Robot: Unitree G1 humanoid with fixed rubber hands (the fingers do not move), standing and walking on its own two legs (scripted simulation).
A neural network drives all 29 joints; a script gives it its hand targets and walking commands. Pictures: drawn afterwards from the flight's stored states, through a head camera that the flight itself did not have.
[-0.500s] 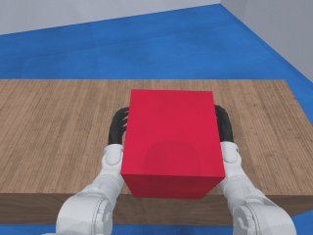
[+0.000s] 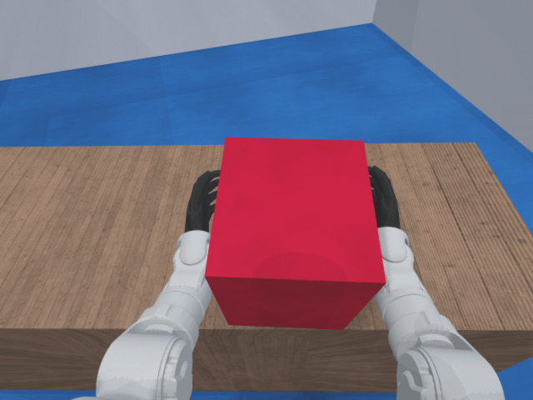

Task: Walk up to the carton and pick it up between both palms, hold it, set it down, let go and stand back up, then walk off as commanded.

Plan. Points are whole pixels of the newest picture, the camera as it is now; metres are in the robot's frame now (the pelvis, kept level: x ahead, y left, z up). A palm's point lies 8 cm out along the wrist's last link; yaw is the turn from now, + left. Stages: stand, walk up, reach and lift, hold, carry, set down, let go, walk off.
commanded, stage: reach and lift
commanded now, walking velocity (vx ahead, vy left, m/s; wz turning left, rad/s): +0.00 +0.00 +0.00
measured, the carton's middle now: (289, 242) +0.36 +0.00 +0.03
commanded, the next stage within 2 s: hold in 1.84 s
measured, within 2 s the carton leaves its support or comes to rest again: neither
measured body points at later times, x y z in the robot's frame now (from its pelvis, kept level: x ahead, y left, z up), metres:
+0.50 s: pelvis +0.00 +0.00 +0.01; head -0.02 +0.01 +0.46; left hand +0.39 +0.16 +0.14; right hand +0.39 -0.14 +0.14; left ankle +0.02 +0.11 -0.73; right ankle +0.01 -0.13 -0.73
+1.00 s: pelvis +0.00 -0.01 +0.01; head -0.02 +0.01 +0.46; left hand +0.39 +0.15 +0.15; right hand +0.41 -0.14 +0.15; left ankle +0.02 +0.11 -0.73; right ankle +0.01 -0.13 -0.73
